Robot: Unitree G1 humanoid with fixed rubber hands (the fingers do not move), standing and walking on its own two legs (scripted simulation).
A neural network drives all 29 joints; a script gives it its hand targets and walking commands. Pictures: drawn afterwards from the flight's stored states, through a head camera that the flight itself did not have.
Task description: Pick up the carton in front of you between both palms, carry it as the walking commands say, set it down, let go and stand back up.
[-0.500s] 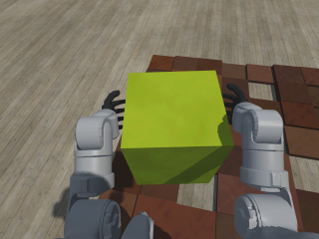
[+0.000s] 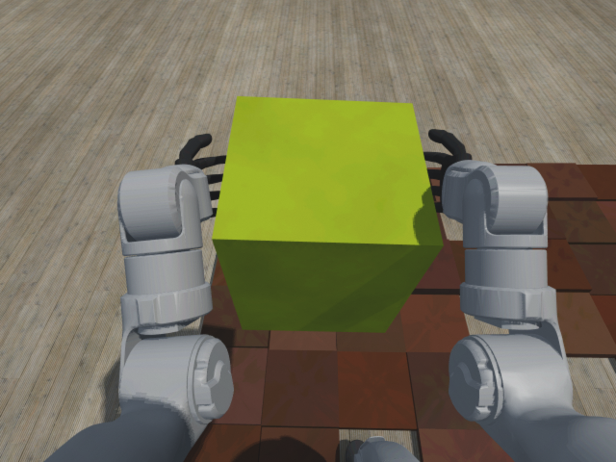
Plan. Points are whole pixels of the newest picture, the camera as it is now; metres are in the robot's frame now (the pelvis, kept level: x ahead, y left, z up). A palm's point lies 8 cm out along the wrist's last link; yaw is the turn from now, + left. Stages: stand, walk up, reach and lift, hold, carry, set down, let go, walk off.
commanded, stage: carry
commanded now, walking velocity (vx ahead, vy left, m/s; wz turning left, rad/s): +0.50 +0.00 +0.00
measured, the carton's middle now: (319, 227) +0.39 -0.02 +0.09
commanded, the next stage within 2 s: none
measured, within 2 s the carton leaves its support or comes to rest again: neither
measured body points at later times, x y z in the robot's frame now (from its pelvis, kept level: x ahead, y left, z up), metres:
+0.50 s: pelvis +0.31 -0.03 -0.05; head +0.36 -0.04 +0.40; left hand +0.67 +0.12 +0.03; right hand +0.68 -0.18 +0.03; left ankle +0.48 +0.07 -0.72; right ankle +0.17 -0.10 -0.78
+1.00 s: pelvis +0.60 -0.05 -0.01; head +0.60 -0.04 +0.44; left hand +0.99 +0.08 +0.17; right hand +0.97 -0.22 +0.18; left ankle +0.51 +0.04 -0.75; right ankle +0.72 -0.17 -0.71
